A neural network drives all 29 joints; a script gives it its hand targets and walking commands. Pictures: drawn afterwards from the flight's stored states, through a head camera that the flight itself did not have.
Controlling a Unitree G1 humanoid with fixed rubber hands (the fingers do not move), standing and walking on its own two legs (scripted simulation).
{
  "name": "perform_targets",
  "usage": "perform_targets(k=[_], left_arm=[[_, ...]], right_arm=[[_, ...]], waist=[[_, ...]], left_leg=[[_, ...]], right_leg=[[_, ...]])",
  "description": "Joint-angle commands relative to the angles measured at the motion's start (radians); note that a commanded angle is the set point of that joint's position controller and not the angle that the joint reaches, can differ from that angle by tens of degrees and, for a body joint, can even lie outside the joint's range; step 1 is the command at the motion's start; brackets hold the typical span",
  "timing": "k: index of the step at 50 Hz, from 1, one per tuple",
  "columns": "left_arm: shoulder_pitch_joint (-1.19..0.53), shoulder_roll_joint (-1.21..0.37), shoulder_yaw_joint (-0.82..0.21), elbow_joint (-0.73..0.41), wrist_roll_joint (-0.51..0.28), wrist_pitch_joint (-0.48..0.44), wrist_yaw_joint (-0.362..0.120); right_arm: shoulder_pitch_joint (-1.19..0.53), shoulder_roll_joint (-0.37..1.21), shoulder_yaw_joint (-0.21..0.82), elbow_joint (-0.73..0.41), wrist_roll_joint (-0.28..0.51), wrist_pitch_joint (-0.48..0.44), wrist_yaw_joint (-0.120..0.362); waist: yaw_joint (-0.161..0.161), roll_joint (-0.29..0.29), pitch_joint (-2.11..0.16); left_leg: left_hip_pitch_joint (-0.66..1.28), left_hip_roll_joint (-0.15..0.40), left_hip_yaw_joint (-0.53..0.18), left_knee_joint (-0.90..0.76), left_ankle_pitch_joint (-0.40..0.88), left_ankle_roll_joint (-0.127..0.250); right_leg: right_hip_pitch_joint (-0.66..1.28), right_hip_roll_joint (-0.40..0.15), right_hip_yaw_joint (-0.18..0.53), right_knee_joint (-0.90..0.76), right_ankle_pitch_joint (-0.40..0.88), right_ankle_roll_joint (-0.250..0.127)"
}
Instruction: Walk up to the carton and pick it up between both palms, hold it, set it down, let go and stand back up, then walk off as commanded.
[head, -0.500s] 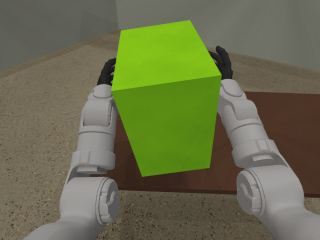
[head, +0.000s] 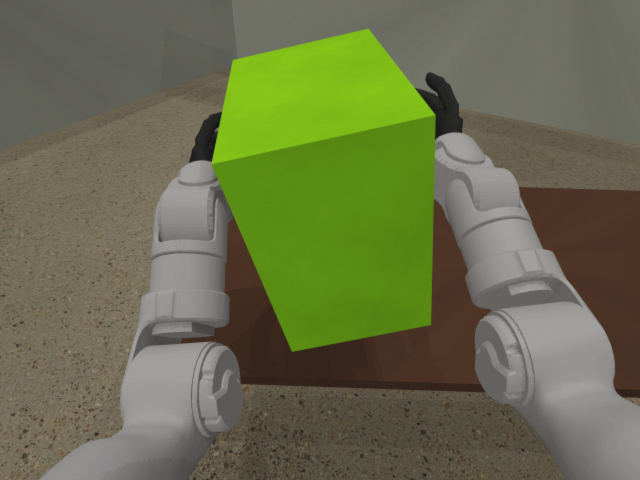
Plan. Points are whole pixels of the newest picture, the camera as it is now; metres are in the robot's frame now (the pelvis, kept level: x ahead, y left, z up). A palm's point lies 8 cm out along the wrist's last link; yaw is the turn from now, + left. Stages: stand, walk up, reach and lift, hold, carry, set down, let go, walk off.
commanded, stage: reach and lift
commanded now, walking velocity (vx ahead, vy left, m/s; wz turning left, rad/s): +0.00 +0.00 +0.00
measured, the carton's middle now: (330, 190) +0.42 -0.02 +0.21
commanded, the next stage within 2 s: hold in 0.42 s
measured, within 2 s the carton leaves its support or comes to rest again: neither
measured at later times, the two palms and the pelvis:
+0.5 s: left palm (201, 157) +0.39 +0.13 +0.27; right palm (446, 118) +0.39 -0.14 +0.32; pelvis +0.00 +0.00 +0.00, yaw +0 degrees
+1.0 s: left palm (196, 145) +0.39 +0.13 +0.29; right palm (450, 108) +0.39 -0.14 +0.33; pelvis +0.01 +0.00 +0.00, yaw +0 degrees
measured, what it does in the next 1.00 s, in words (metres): stands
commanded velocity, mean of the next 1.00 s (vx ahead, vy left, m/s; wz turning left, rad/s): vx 0.00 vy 0.00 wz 0.00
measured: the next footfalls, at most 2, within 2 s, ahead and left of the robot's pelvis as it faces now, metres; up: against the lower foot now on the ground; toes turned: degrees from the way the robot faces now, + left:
none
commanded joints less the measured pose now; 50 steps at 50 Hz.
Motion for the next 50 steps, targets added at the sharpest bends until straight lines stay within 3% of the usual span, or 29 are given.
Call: perform_targets(k=[1,3,9,10,12,13,14,16,17,19,20,21,22,24,25,26,29,30,31,33,40,41,42,44,45,46,47,49,50], left_arm=[[-0.911,-0.596,-0.411,-0.213,-0.146,-0.103,-0.104],[-0.968,-0.625,-0.493,-0.339,-0.188,-0.11,-0.091],[-0.939,-0.576,-0.429,-0.244,-0.162,-0.07,-0.088],[-0.936,-0.61,-0.463,-0.254,-0.181,-0.064,-0.092],[-0.994,-0.573,-0.42,-0.258,-0.173,-0.067,-0.095],[-0.971,-0.566,-0.401,-0.237,-0.157,-0.063,-0.095],[-0.981,-0.555,-0.39,-0.214,-0.155,-0.053,-0.098],[-1.008,-0.572,-0.401,-0.213,-0.14,-0.053,-0.101],[-0.961,-0.554,-0.378,-0.155,-0.142,-0.049,-0.106],[-0.979,-0.565,-0.371,-0.158,-0.139,-0.046,-0.112],[-0.976,-0.54,-0.356,-0.15,-0.132,-0.04,-0.121],[-0.996,-0.553,-0.375,-0.181,-0.12,-0.041,-0.119],[-0.967,-0.534,-0.342,-0.133,-0.108,-0.031,-0.123],[-0.981,-0.55,-0.384,-0.163,-0.138,-0.036,-0.128],[-0.96,-0.535,-0.344,-0.123,-0.112,-0.026,-0.131],[-0.997,-0.553,-0.378,-0.182,-0.138,-0.029,-0.13],[-1.002,-0.513,-0.362,-0.213,-0.138,-0.028,-0.128],[-1.054,-0.532,-0.408,-0.283,-0.162,-0.029,-0.123],[-1.028,-0.54,-0.399,-0.243,-0.157,-0.017,-0.121],[-1.035,-0.567,-0.441,-0.256,-0.175,-0.014,-0.119],[-1.038,-0.536,-0.428,-0.326,-0.202,0.004,-0.113],[-1.028,-0.514,-0.399,-0.264,-0.186,0.012,-0.113],[-1.031,-0.542,-0.429,-0.306,-0.199,0.012,-0.118],[-1.04,-0.528,-0.405,-0.272,-0.191,0.02,-0.122],[-1.052,-0.55,-0.419,-0.28,-0.205,0.021,-0.122],[-1.083,-0.571,-0.451,-0.32,-0.207,0.019,-0.12],[-1.075,-0.557,-0.438,-0.272,-0.21,0.026,-0.118],[-1.047,-0.537,-0.385,-0.219,-0.183,0.026,-0.123],[-1.057,-0.522,-0.367,-0.191,-0.169,0.026,-0.13]], right_arm=[[-0.731,0.668,0.385,-0.164,0.194,0.057,0.079],[-0.761,0.692,0.433,-0.24,0.242,0.055,0.075],[-0.756,0.675,0.407,-0.191,0.253,0.108,0.058],[-0.763,0.683,0.417,-0.235,0.254,0.112,0.054],[-0.786,0.7,0.422,-0.194,0.267,0.124,0.054],[-0.742,0.677,0.39,-0.133,0.254,0.137,0.054],[-0.76,0.686,0.395,-0.137,0.259,0.144,0.058],[-0.739,0.653,0.351,-0.067,0.237,0.145,0.062],[-0.774,0.65,0.355,-0.093,0.244,0.143,0.06],[-0.795,0.647,0.353,-0.103,0.249,0.146,0.06],[-0.765,0.665,0.346,-0.077,0.248,0.16,0.056],[-0.744,0.643,0.325,-0.044,0.232,0.159,0.058],[-0.746,0.642,0.326,-0.04,0.231,0.167,0.057],[-0.783,0.634,0.334,-0.107,0.245,0.158,0.05],[-0.774,0.627,0.329,-0.083,0.239,0.167,0.05],[-0.784,0.651,0.356,-0.126,0.259,0.171,0.049],[-0.792,0.682,0.405,-0.133,0.291,0.187,0.043],[-0.779,0.676,0.4,-0.155,0.293,0.185,0.044],[-0.785,0.668,0.404,-0.157,0.302,0.196,0.044],[-0.812,0.656,0.398,-0.189,0.319,0.194,0.039],[-0.846,0.722,0.467,-0.277,0.363,0.231,0.022],[-0.821,0.713,0.444,-0.226,0.356,0.244,0.021],[-0.858,0.734,0.475,-0.31,0.373,0.24,0.013],[-0.818,0.715,0.433,-0.235,0.372,0.261,0.013],[-0.879,0.712,0.438,-0.284,0.371,0.253,0.012],[-0.871,0.711,0.439,-0.272,0.374,0.251,0.016],[-0.88,0.694,0.43,-0.275,0.383,0.255,0.016],[-0.879,0.711,0.428,-0.247,0.373,0.264,0.017],[-0.823,0.696,0.379,-0.159,0.348,0.279,0.017]], waist=[[-0.002,0.107,-0.468],[-0.013,0.148,-0.639],[0.002,0.123,-0.511],[-0.013,0.14,-0.522],[0.02,0.103,-0.511],[0.001,0.105,-0.459],[0.013,0.107,-0.448],[-0.017,0.158,-0.422],[0.004,0.127,-0.413],[-0.008,0.117,-0.432],[0.002,0.122,-0.406],[-0.018,0.168,-0.416],[-0.006,0.145,-0.381],[-0.018,0.158,-0.445],[-0.011,0.128,-0.394],[-0.018,0.132,-0.442],[0.024,0.122,-0.467],[-0.009,0.163,-0.532],[-0.002,0.147,-0.497],[-0.013,0.187,-0.505],[0.021,0.119,-0.578],[0.028,0.119,-0.503],[0.017,0.099,-0.571],[0.013,0.137,-0.495],[0.008,0.13,-0.546],[-0.001,0.175,-0.564],[-0.001,0.164,-0.53],[0.041,0.13,-0.491],[0.011,0.134,-0.419]], left_leg=[[-0.045,-0.046,0.053,-0.079,0.134,-0.035],[0.051,-0.046,0.044,-0.021,0.294,-0.057],[-0.026,-0.057,0.054,-0.05,0.149,-0.038],[-0.015,-0.051,0.049,-0.038,0.189,-0.05],[-0.059,-0.056,0.049,-0.052,0.149,-0.029],[-0.072,-0.056,0.045,-0.061,0.126,-0.033],[-0.086,-0.051,0.046,-0.066,0.119,-0.033],[-0.078,-0.03,0.035,-0.089,0.094,-0.053],[-0.092,-0.031,0.041,-0.089,0.092,-0.045],[-0.094,-0.034,0.042,-0.097,0.07,-0.043],[-0.114,-0.047,0.055,-0.093,0.056,-0.038],[-0.12,-0.028,0.038,-0.111,0.042,-0.049],[-0.115,-0.045,0.054,-0.101,0.034,-0.04],[-0.103,-0.04,0.054,-0.104,0.056,-0.047],[-0.127,-0.038,0.055,-0.116,0.031,-0.04],[-0.116,-0.042,0.046,-0.099,0.096,-0.044],[-0.097,-0.057,0.057,-0.075,0.134,-0.04],[-0.086,-0.045,0.04,-0.066,0.162,-0.056],[-0.089,-0.045,0.038,-0.075,0.153,-0.056],[-0.077,-0.045,0.037,-0.064,0.184,-0.073],[-0.067,-0.055,0.038,-0.029,0.239,-0.053],[-0.104,-0.059,0.047,-0.047,0.174,-0.049],[-0.081,-0.062,0.043,-0.034,0.226,-0.045],[-0.111,-0.063,0.045,-0.055,0.169,-0.055],[-0.103,-0.056,0.044,-0.048,0.171,-0.054],[-0.092,-0.051,0.042,-0.042,0.229,-0.074],[-0.124,-0.051,0.024,-0.057,0.18,-0.064],[-0.147,-0.055,0.047,-0.074,0.117,-0.053],[-0.174,-0.051,0.039,-0.105,0.042,-0.055]], right_leg=[[0.316,0.115,-0.028,0.025,0.039,-0.005],[0.307,0.118,-0.028,0.038,0.143,-0.003],[0.288,0.112,-0.016,0.02,0.065,-0.001],[0.289,0.114,-0.015,0.03,0.101,-0.001],[0.301,0.114,-0.013,0.03,0.082,0.006],[0.289,0.115,-0.014,0.027,0.063,0.004],[0.302,0.115,-0.011,0.033,0.069,0.004],[0.281,0.121,-0.027,0.04,0.034,-0.001],[0.302,0.119,-0.017,0.03,0.038,-0.003],[0.31,0.121,-0.023,0.03,0.039,0.0],[0.313,0.112,-0.011,0.023,0.02,-0.002],[0.326,0.117,-0.021,0.043,0.043,-0.003],[0.309,0.114,-0.015,0.031,0.025,0.001],[0.337,0.118,-0.019,0.027,0.043,0.001],[0.325,0.12,-0.021,0.027,0.019,0.001],[0.344,0.127,-0.022,0.041,0.07,0.003],[0.343,0.126,-0.012,0.037,0.075,0.004],[0.35,0.13,-0.018,0.054,0.083,0.001],[0.337,0.134,-0.019,0.041,0.064,0.001],[0.32,0.133,-0.01,0.044,0.085,-0.001],[0.362,0.132,-0.006,0.047,0.127,0.012],[0.354,0.125,0.002,0.039,0.1,0.007],[0.367,0.13,-0.004,0.049,0.149,0.018],[0.34,0.128,0.001,0.038,0.094,0.009],[0.332,0.129,0.0,0.042,0.088,0.011],[0.347,0.134,-0.004,0.058,0.13,0.003],[0.332,0.134,-0.001,0.043,0.099,0.0],[0.352,0.126,0.0,0.043,0.066,0.011],[0.344,0.124,-0.003,0.036,0.025,0.011]])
